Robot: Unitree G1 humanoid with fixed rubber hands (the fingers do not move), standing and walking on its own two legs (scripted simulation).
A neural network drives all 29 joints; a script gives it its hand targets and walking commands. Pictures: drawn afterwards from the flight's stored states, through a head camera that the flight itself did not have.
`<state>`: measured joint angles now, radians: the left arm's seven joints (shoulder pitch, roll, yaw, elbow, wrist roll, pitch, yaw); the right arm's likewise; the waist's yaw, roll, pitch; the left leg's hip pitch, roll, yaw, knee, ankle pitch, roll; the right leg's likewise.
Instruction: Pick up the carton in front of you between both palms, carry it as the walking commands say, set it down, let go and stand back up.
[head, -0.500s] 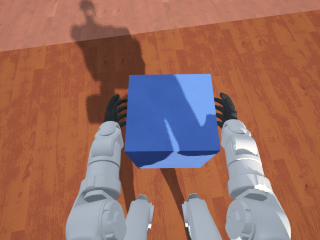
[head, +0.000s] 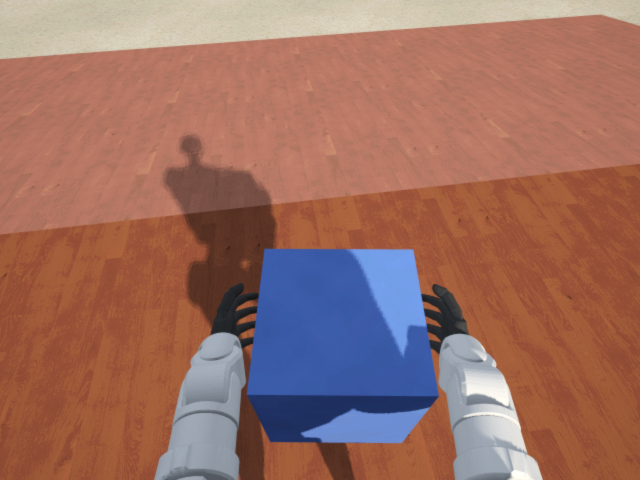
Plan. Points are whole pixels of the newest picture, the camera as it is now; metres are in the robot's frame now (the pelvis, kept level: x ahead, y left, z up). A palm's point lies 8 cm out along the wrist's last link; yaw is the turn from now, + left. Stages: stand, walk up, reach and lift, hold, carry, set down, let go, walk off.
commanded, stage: reach and lift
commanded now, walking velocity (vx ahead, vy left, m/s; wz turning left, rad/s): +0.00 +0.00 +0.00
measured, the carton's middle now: (337, 352) +0.33 +0.00 -0.08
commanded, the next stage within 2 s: hold in 1.18 s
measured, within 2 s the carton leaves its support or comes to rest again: neither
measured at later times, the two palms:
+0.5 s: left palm (214, 337) +0.29 +0.15 +0.04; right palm (464, 340) +0.29 -0.15 +0.04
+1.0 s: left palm (213, 328) +0.30 +0.15 +0.05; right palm (465, 329) +0.30 -0.15 +0.05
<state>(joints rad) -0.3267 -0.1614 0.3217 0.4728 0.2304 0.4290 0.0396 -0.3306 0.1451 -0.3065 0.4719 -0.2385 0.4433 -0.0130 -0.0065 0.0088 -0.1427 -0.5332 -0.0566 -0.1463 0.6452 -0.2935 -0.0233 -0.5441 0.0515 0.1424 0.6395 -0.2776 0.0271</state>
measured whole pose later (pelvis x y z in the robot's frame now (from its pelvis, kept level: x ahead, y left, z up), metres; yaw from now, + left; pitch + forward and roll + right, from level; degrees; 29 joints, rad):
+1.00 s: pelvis +0.01 +0.00 +0.02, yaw +0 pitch -4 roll +0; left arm -0.26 -0.15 0.24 0.31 0.28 0.67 0.00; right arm -0.26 0.15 -0.22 0.30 -0.28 0.68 0.00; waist 0.00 0.00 -0.01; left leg -0.10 -0.03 -0.14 0.37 -0.21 -0.02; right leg -0.11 0.03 0.14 0.37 -0.19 0.02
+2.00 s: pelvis +0.00 +0.00 +0.02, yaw +0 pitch -7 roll +0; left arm -0.28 -0.16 0.24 0.25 0.29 0.76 -0.01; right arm -0.28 0.16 -0.23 0.25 -0.29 0.77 0.01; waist 0.00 0.00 0.01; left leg -0.04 -0.03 -0.13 0.35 -0.19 -0.01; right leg -0.05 0.03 0.13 0.35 -0.18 0.02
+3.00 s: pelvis +0.31 +0.04 +0.02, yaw +0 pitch +6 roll -2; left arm -0.19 -0.14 0.12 -0.33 0.11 1.23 0.10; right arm -0.18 0.14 -0.12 -0.35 -0.11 1.24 -0.10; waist -0.03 0.03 -0.11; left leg -0.09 0.02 0.17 0.30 -0.32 0.05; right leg -0.58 -0.07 -0.13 0.90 -0.30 0.00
